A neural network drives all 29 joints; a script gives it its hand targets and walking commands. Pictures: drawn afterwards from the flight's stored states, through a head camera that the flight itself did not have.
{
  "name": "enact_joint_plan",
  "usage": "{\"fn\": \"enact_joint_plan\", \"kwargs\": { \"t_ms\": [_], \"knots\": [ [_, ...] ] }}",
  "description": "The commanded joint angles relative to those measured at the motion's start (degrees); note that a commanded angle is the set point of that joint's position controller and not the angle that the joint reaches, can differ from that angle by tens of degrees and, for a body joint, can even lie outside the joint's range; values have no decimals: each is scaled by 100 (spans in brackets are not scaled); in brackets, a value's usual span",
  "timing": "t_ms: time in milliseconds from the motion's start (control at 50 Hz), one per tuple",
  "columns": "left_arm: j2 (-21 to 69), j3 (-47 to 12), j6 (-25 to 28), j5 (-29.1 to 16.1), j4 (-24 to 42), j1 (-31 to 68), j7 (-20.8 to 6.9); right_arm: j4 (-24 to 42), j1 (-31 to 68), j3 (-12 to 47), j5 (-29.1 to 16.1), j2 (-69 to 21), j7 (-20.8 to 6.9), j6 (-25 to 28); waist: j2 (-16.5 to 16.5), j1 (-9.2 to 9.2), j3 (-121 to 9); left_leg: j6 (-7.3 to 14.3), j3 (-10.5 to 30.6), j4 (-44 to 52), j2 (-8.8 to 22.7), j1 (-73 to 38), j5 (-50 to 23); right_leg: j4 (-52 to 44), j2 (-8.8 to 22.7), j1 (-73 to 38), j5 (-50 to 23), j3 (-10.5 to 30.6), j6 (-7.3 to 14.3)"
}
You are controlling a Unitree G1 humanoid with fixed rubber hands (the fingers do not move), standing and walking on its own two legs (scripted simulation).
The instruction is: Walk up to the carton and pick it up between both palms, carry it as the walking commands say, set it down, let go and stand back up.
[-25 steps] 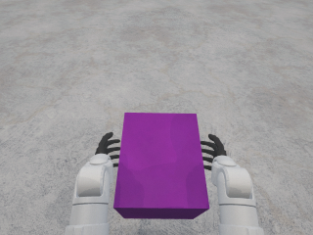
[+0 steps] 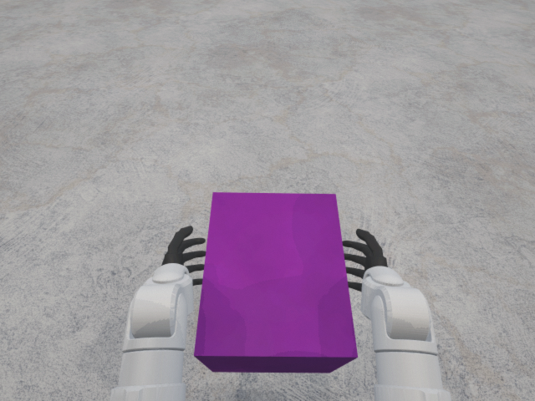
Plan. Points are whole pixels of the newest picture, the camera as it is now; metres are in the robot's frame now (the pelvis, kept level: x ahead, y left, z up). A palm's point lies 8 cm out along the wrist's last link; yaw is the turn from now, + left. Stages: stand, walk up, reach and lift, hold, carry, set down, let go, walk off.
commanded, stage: carry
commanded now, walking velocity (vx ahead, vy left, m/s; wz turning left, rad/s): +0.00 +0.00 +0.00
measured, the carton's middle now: (272, 285) +0.32 +0.00 -0.02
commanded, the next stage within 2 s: none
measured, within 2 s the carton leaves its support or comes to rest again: neither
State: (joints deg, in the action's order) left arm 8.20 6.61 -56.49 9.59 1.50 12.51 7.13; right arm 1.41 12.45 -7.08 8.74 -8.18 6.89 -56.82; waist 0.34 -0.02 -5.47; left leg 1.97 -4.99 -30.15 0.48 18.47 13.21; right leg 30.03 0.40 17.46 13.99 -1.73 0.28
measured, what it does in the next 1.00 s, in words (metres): stands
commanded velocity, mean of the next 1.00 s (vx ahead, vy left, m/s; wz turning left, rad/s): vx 0.00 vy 0.04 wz -0.12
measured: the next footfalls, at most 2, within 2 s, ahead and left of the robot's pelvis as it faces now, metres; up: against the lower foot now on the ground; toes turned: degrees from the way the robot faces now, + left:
right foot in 1.42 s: -0.03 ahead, -0.06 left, +0.00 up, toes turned -24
left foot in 1.74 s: +0.11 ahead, +0.24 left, +0.00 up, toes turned -23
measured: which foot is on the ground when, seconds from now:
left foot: down 0.00-1.00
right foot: down 0.00-1.00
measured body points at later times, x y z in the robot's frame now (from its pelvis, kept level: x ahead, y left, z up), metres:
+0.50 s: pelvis +0.00 +0.00 +0.00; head -0.02 +0.00 +0.45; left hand +0.29 +0.15 +0.06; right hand +0.29 -0.15 +0.06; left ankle +0.03 +0.10 -0.73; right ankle +0.02 -0.12 -0.73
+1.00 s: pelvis +0.00 +0.01 -0.01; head -0.02 +0.01 +0.44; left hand +0.30 +0.14 +0.08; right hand +0.29 -0.15 +0.08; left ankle +0.03 +0.10 -0.73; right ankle +0.02 -0.12 -0.73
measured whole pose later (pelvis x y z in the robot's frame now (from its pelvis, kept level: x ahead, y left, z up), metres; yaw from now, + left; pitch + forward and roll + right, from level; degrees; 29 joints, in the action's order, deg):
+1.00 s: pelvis +0.00 +0.01 -0.01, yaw -2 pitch +3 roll +0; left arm 8.7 4.0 -68.4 6.1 10.6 15.1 15.0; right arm 11.4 14.9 -5.5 6.4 -8.7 14.1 -68.6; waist 0.0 0.7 -6.1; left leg -0.4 -7.1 -34.1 0.9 21.8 16.0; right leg 33.7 0.3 21.6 15.1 0.4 -0.1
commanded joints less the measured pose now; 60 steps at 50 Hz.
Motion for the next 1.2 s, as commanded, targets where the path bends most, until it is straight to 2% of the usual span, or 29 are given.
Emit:
{"fn": "enact_joint_plan", "kwargs": {
  "t_ms": [0,800,820,840,860,880,920,960,1000,1040,1060,1080,1100,1120,1140,1160,1180],
  "knots": [
    [4914,-3016,171,-1812,535,2484,-1402,602,2584,2991,-1819,-4846,-1399,188,-51,-3,-1413,18,642,469,726,-647,-693,-410,622,-350,-705,478,217],
    [4890,-3023,69,-1881,607,2536,-1387,668,2590,3023,-1864,-4864,-1377,84,-45,12,-1442,26,631,467,724,-685,-736,-450,622,-335,-772,501,225],
    [5016,-3345,-32,-2161,1156,2674,-1384,1219,2732,3339,-2133,-4986,-1371,-13,-98,23,-1440,4,552,450,674,-708,-693,-466,685,-307,-850,599,239],
    [5512,-4453,-484,-3075,2805,3166,-1382,2853,3207,4429,-3014,-5479,-1364,-453,-91,28,-1448,-70,456,397,672,-738,-650,-437,808,-257,-956,698,232],
    [5461,-4062,-850,-2803,1867,2954,-1413,1885,2976,4001,-2699,-5445,-1379,-806,8,19,-1543,-142,386,276,663,-779,-508,-387,927,-200,-1007,846,257],
    [5443,-4029,-1019,-2757,1637,2732,-1466,1637,2699,3946,-2618,-5460,-1421,-961,127,9,-1518,-194,336,117,665,-715,-337,-374,1093,-132,-1017,1032,290],
    [5520,-3941,-1215,-2746,1336,2571,-1564,1473,2651,3930,-2624,-5530,-1525,-1141,503,38,-1426,-281,290,-312,598,-311,-140,-429,1373,-104,-1356,1550,427],
    [5685,-3847,-1286,-2743,998,2793,-1613,1202,2929,3878,-2672,-5691,-1609,-1237,761,59,-1243,-391,195,-605,438,240,431,-543,1634,-102,-1509,2048,602],
    [5833,-3792,-1273,-2798,905,3224,-1609,1051,3327,3875,-2796,-5879,-1673,-1260,935,80,-1142,-444,183,-577,255,448,981,-661,1721,34,-1393,2319,687],
    [5912,-3762,-1256,-2841,971,3558,-1569,1008,3626,3849,-2898,-6042,-1697,-1253,852,62,-1268,-382,213,-197,244,11,755,-478,1528,356,-1308,2100,555],
    [5945,-3747,-1253,-2846,982,3632,-1549,1001,3701,3819,-2915,-6093,-1696,-1242,680,39,-1393,-301,270,152,347,-480,581,-231,1295,693,-1151,1756,402],
    [5987,-3744,-1254,-2862,999,3670,-1536,1012,3741,3779,-2901,-6101,-1689,-1227,92,22,-1531,-137,725,698,782,-1099,580,379,876,1245,-656,1141,179],
    [6031,-3763,-1252,-2909,1080,3780,-1523,1047,3724,3743,-2876,-6072,-1675,-1206,-1125,32,-1631,295,1653,1226,1798,-1569,-157,1463,201,1942,671,136,-37],
    [6067,-3784,-1241,-2947,1052,3832,-1513,1074,3744,3714,-2848,-6152,-1655,-1207,-1171,66,-1745,645,1744,1207,2307,-1544,-949,2541,216,2179,1928,-183,50],
    [6077,-3804,-1216,-2994,1042,3894,-1524,942,3575,3648,-2756,-6213,-1639,-1215,-673,27,-1727,793,1507,1089,2291,-1504,-1360,2991,381,2220,1979,-186,73],
    [6068,-3833,-1190,-3063,1099,3994,-1554,935,3565,3602,-2687,-6216,-1623,-1195,-335,-13,-1704,835,1129,1032,2110,-1421,-1548,3125,456,2154,1724,-196,63],
    [6079,-3835,-1185,-3068,1106,4006,-1576,922,3580,3555,-2631,-6234,-1605,-1168,-321,-38,-1686,830,775,956,1951,-1435,-1750,3074,463,2142,1518,-231,43]
  ]
}}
